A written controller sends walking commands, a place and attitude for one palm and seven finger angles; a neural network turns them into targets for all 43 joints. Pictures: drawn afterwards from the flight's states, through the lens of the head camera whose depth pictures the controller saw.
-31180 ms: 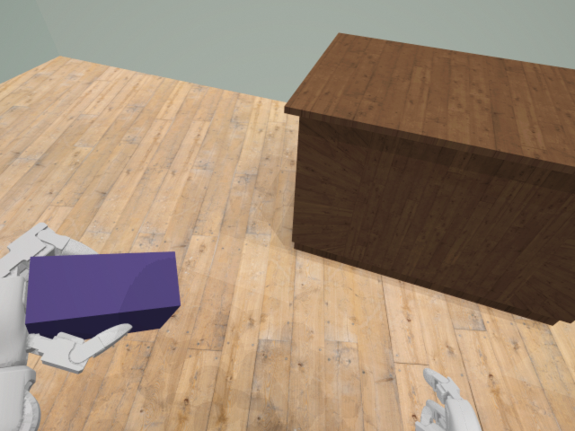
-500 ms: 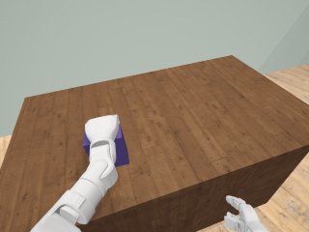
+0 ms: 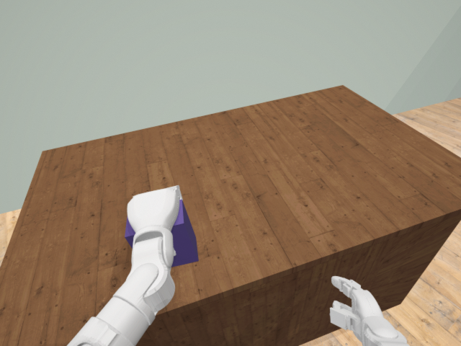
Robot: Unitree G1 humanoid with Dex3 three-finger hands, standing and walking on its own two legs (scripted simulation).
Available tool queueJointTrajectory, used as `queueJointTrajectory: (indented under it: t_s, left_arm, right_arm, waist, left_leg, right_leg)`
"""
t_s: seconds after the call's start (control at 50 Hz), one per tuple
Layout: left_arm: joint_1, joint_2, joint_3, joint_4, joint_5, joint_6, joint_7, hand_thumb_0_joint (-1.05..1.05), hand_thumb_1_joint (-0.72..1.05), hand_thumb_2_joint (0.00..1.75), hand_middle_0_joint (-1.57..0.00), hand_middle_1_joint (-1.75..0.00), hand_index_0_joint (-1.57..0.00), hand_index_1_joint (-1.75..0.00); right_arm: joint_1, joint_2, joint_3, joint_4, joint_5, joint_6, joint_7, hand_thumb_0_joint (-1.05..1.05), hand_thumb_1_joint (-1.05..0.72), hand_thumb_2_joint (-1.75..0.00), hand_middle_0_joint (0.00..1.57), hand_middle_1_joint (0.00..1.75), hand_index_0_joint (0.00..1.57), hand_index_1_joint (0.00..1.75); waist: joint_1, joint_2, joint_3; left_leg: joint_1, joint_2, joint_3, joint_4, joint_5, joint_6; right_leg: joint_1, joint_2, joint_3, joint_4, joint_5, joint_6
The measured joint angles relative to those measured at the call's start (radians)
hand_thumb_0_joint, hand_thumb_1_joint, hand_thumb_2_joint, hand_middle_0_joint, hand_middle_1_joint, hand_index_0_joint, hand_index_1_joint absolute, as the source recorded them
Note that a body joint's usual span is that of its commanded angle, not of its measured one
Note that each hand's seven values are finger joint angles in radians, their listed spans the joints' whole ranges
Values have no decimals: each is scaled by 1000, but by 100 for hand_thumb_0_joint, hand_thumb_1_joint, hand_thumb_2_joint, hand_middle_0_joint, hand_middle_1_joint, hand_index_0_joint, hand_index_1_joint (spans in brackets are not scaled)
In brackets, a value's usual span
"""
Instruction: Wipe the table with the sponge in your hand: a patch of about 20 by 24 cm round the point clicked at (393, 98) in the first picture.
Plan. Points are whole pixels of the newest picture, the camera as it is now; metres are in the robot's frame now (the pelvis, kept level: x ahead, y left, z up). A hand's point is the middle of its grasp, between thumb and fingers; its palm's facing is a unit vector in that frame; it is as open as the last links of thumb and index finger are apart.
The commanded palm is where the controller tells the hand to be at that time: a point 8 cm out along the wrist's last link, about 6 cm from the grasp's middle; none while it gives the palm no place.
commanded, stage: wipe back along the third lane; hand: left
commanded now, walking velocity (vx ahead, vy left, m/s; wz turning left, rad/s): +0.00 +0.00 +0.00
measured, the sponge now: (167, 243) +0.31 +0.18 +0.02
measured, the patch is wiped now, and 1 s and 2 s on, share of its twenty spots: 1.00 1.00 1.00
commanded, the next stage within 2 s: slide back across to the middle lane in 0.14 s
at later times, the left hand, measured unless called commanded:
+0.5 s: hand (162, 236) +0.29 +0.17 +0.07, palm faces +0.07 -0.16 -0.98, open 10.1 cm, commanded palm +0.24 +0.17 +0.12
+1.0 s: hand (125, 256) +0.24 +0.21 +0.08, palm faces +0.08 -0.16 -0.98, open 10.1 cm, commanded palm +0.20 +0.22 +0.12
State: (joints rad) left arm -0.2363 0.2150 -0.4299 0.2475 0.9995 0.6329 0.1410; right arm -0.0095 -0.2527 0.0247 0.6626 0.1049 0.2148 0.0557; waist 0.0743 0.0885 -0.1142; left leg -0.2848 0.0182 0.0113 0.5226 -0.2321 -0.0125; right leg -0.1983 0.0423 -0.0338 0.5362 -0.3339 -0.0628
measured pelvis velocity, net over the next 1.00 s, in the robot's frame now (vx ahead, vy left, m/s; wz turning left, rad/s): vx -0.01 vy -0.01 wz -0.02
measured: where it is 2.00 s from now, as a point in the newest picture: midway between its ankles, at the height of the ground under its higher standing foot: outside the picture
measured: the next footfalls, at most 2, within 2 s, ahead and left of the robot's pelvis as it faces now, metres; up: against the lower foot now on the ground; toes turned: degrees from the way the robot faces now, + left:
none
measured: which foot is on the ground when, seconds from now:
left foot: down 0.00-1.00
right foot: down 0.00-1.00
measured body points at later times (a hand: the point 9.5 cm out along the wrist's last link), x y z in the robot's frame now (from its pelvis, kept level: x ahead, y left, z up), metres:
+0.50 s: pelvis -0.01 -0.01 +0.00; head -0.06 -0.05 +0.44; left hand +0.28 +0.17 +0.13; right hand +0.24 -0.21 -0.07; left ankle +0.03 +0.13 -0.73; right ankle -0.03 -0.08 -0.73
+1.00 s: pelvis -0.01 -0.01 +0.00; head -0.05 -0.06 +0.45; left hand +0.23 +0.22 +0.13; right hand +0.25 -0.22 -0.06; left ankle +0.03 +0.13 -0.73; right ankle -0.03 -0.08 -0.73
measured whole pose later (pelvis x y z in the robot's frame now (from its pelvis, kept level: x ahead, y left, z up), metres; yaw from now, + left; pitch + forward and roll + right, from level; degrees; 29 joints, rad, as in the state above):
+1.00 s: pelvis -0.01 -0.01 +0.00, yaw -1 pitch -4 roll +1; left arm 0.11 0.35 -0.22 -0.11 0.93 0.53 0.08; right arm -0.02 -0.27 0.03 0.66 0.08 0.13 0.00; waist 0.09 0.10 -0.07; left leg -0.21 0.04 0.02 0.51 -0.23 -0.02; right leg -0.13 0.07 -0.02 0.52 -0.32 -0.08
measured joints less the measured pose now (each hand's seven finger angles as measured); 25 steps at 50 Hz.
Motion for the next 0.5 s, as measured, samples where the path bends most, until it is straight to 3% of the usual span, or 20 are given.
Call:
queueJointTrajectory:
  t_s: [0.28,0.5]
  left_arm:
    - [76,-11,-35,-94,13,16,5,1,-48,106,-68,-142,-70,-137]
    - [110,20,44,-153,-35,-25,-27,0,-48,106,-69,-141,-71,-137]
  right_arm:
    - [-9,-2,-4,10,-1,-7,14,2,-91,-90,19,30,19,30]
    - [-14,8,8,2,-9,-30,-14,2,-91,-90,19,30,20,30]
  waist:
    - [11,5,7]
    - [5,0,23]
  left_leg:
    - [15,2,1,11,-1,-2]
    - [36,10,8,-1,3,-6]
  right_leg:
    - [11,2,2,19,-5,-3]
    - [26,10,9,10,1,-9]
